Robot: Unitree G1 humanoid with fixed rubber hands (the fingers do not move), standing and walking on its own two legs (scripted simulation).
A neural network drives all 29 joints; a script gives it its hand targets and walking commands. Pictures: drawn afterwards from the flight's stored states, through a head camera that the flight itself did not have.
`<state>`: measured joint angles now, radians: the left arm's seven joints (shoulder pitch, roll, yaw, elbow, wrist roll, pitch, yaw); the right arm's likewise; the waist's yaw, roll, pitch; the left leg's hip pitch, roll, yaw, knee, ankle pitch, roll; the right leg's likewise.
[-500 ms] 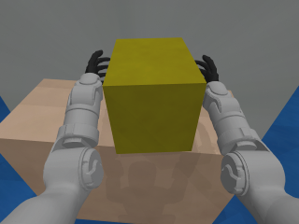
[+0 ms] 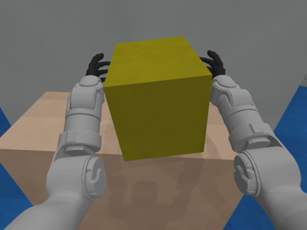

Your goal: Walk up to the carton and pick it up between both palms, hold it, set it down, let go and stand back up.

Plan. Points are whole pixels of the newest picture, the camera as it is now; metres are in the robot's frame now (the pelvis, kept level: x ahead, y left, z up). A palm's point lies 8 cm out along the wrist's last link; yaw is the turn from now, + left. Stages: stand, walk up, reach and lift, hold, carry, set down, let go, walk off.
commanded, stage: reach and lift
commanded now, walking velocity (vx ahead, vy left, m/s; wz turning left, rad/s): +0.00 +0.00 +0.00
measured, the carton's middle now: (156, 93) +0.45 -0.02 +0.20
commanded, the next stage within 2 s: hold in 1.40 s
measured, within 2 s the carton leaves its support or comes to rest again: neither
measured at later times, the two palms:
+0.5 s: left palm (91, 71) +0.41 +0.15 +0.29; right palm (217, 67) +0.40 -0.16 +0.29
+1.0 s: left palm (94, 70) +0.40 +0.14 +0.29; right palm (224, 64) +0.39 -0.17 +0.31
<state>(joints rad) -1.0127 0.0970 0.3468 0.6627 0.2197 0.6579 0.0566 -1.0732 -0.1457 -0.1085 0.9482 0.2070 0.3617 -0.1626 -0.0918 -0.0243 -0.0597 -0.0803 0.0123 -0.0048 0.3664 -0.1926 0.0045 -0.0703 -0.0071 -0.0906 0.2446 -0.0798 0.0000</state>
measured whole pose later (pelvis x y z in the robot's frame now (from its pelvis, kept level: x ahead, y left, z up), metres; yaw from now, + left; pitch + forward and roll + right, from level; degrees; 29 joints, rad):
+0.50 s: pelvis +0.01 -0.01 +0.00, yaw +0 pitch -4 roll -1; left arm -1.06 0.13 0.37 0.62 0.20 0.75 0.03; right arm -1.15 -0.17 -0.04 0.91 0.29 0.47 -0.22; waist -0.08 -0.01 -0.09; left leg -0.09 0.03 -0.02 0.36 -0.20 -0.01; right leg -0.08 0.01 -0.10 0.24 -0.09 -0.01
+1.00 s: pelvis +0.01 +0.00 +0.00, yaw +0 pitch -4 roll -2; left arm -1.00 0.09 0.36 0.49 0.22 0.85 0.03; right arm -1.14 -0.21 -0.02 0.87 0.36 0.56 -0.22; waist -0.11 0.01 -0.13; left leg -0.08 0.02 0.00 0.38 -0.22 0.00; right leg -0.07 0.00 -0.08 0.24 -0.09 0.00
